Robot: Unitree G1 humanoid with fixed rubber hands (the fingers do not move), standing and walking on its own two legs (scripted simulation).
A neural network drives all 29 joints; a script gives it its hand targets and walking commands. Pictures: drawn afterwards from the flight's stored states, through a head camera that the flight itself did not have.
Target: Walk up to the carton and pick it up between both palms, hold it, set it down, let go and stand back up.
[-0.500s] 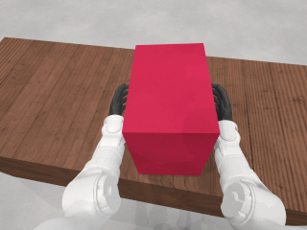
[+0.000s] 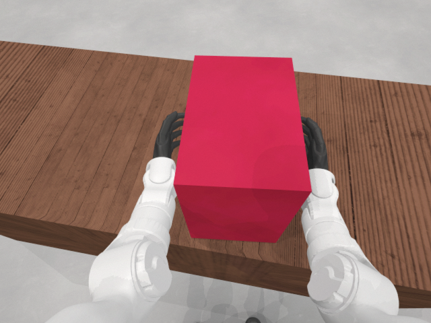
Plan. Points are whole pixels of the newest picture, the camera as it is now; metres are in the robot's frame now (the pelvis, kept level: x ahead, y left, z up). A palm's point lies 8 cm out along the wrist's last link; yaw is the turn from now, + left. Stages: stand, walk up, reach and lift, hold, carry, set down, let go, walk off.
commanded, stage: set down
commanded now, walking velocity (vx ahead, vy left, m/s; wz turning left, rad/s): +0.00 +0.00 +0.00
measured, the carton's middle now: (237, 154) +0.45 -0.03 -0.03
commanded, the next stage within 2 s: none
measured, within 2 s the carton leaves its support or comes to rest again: neither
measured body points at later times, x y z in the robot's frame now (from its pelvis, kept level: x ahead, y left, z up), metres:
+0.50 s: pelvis +0.00 +0.00 +0.00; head +0.11 +0.00 +0.43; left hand +0.45 +0.11 +0.02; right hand +0.41 -0.18 +0.02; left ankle -0.02 +0.11 -0.74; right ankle -0.01 -0.10 -0.74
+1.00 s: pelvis +0.00 +0.00 +0.00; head +0.12 +0.01 +0.43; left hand +0.45 +0.11 +0.01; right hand +0.41 -0.17 +0.01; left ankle -0.02 +0.11 -0.74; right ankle -0.01 -0.10 -0.74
